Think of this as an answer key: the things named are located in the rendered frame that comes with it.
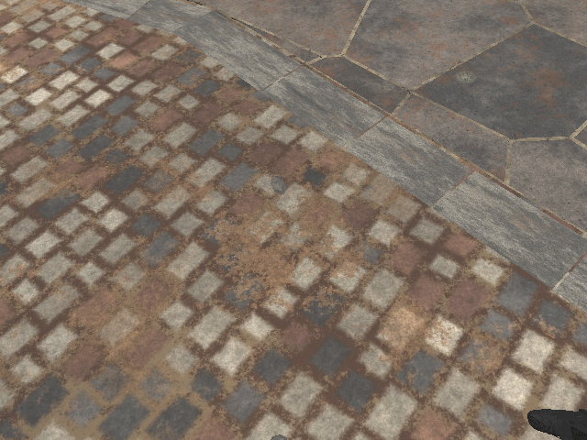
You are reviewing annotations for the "right robot hand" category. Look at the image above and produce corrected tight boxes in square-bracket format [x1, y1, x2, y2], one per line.
[527, 409, 587, 440]

